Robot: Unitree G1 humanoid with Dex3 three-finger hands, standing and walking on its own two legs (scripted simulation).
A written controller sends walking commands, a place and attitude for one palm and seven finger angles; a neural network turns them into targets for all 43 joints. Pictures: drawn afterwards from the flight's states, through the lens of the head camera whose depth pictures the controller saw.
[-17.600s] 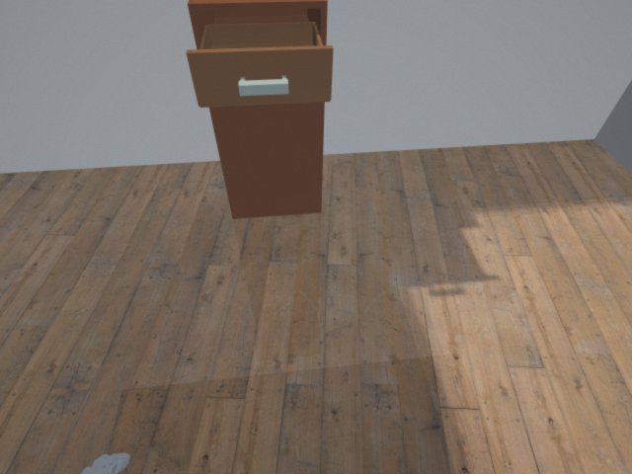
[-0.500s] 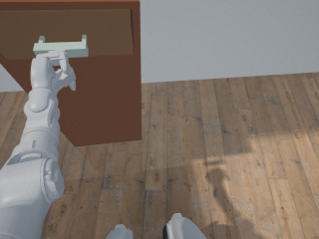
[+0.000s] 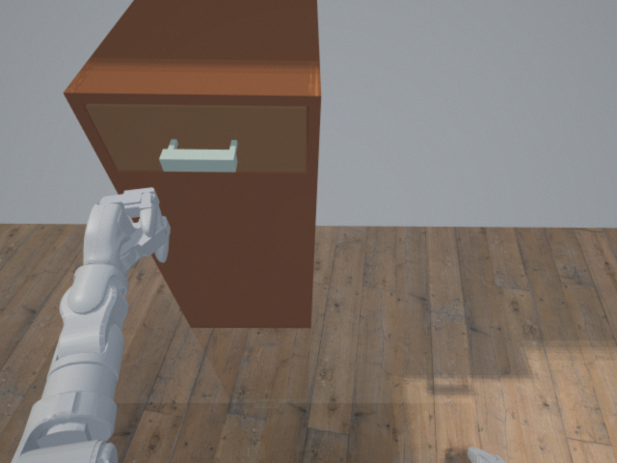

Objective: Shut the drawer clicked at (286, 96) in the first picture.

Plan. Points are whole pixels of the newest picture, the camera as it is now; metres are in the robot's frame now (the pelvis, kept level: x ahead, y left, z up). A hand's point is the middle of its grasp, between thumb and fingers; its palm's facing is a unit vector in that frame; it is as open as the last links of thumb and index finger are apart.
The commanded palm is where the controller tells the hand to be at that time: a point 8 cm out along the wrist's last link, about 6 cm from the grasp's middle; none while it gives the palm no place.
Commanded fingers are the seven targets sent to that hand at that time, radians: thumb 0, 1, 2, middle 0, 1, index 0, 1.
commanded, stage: draw the hand back to the body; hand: left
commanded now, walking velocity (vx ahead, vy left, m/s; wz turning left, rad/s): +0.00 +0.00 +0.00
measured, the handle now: (201, 152) +0.61 +0.19 +0.05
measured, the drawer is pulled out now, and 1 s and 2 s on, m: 0.00 0.00 0.00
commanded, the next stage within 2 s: step back with the hand held close in 0.98 s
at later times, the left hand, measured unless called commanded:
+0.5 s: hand (65, 312) +0.24 +0.23 +0.16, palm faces +0.32 -0.91 -0.26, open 3.3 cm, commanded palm +0.20 +0.27 +0.17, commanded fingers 0.00 0.90 0.90 -1.40 -1.60 -1.40 -1.60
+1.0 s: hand out of the picture +0.16 +0.25 +0.19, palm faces +0.45 -0.81 -0.37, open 3.3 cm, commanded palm +0.11 +0.29 +0.21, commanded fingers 0.00 0.90 0.90 -1.40 -1.60 -1.40 -1.60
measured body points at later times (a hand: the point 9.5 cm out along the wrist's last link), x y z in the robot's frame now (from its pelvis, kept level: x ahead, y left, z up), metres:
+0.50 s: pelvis -0.01 +0.00 +0.03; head -0.03 -0.01 +0.48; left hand +0.22 +0.28 +0.17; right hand +0.18 -0.21 -0.05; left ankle -0.03 +0.10 -0.71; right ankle -0.01 -0.10 -0.71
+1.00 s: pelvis -0.01 +0.00 +0.03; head -0.04 -0.02 +0.48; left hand +0.13 +0.29 +0.21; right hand +0.19 -0.21 -0.05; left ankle -0.03 +0.10 -0.71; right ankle -0.01 -0.10 -0.71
